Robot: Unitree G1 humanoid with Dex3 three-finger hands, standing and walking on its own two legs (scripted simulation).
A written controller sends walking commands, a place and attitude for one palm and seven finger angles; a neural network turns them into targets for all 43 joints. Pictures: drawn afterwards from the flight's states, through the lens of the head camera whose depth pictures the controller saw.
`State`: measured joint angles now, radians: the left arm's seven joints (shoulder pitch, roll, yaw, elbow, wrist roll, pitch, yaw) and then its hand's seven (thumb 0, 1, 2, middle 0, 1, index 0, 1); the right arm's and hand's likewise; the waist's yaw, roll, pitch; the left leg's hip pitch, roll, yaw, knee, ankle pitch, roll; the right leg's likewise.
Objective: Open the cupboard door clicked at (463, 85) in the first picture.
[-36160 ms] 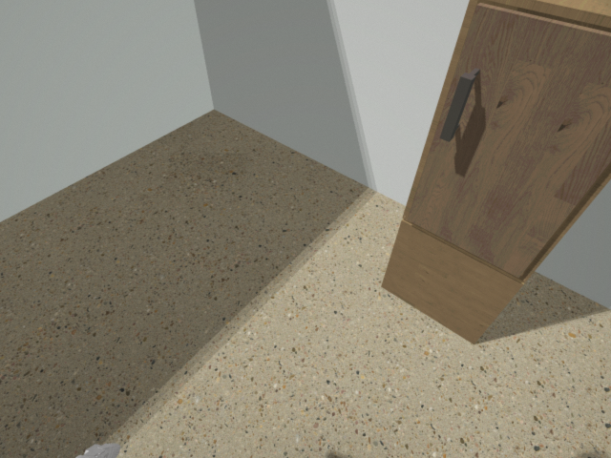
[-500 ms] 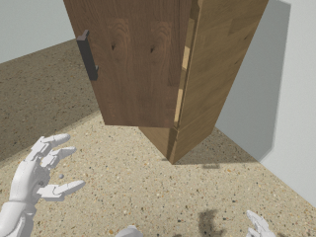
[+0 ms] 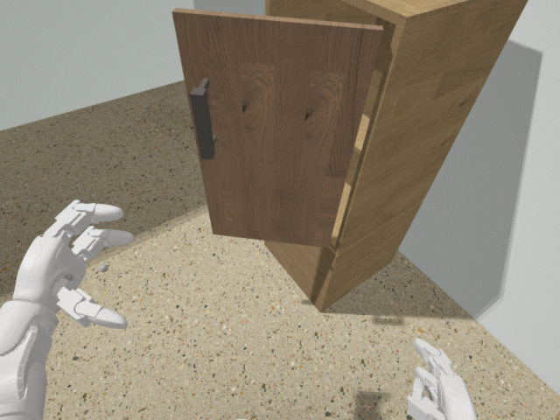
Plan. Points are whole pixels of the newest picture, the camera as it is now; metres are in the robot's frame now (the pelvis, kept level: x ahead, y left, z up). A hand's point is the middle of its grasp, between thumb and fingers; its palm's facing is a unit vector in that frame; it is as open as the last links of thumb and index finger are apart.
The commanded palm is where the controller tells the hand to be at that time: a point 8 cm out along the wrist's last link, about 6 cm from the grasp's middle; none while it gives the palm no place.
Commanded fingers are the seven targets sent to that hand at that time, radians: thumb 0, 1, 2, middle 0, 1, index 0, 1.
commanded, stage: raise the hand with hooked fingers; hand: left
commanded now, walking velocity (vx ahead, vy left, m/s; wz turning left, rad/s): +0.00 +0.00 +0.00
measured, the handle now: (206, 119) +0.61 +0.20 +0.09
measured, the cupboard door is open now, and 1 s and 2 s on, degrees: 48 48 48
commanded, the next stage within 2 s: move the hooked fingers beside the handle in 0.68 s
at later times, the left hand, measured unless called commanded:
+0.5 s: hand (105, 252) +0.29 +0.26 +0.11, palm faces -0.01 -1.00 -0.03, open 14.0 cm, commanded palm +0.26 +0.31 +0.11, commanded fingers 0.00 -0.50 0.30 -0.30 -1.20 -0.30 -1.20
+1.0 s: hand (120, 230) +0.32 +0.25 +0.11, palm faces +0.01 -1.00 -0.01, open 14.0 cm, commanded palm +0.31 +0.30 +0.11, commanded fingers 0.00 -0.50 0.30 -0.30 -1.20 -0.30 -1.20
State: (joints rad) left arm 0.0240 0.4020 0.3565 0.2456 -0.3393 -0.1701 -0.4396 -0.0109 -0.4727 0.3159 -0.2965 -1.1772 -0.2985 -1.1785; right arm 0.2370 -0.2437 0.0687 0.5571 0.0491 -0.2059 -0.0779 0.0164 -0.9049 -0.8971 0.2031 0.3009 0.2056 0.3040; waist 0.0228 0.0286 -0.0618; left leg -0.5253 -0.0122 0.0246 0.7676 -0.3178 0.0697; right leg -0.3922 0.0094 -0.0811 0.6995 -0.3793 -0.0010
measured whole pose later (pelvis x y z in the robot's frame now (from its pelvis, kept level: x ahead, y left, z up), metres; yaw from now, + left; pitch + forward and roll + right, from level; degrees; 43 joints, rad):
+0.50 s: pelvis -0.01 -0.01 +0.01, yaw +0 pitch +3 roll -2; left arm -0.07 0.44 0.42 0.36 -0.34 -0.14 -0.50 -0.01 -0.50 0.30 -0.30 -1.20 -0.30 -1.20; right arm 0.30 -0.28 0.05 0.58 0.05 -0.21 -0.09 0.02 -0.91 -0.90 0.20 0.30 0.20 0.30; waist 0.00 0.03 -0.04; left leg -0.47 0.00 0.03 0.69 -0.28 0.06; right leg -0.35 0.02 -0.07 0.64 -0.34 -0.02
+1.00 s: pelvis +0.00 -0.03 +0.00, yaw +0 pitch +5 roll -2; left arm -0.28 0.49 0.42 0.59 -0.32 -0.16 -0.52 -0.01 -0.51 0.30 -0.30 -1.20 -0.30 -1.20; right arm 0.26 -0.28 0.06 0.61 0.06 -0.19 -0.11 0.02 -0.91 -0.90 0.20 0.30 0.20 0.30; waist 0.00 0.03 -0.03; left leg -0.53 0.01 0.00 0.73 -0.29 0.03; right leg -0.40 0.03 -0.10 0.68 -0.37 -0.04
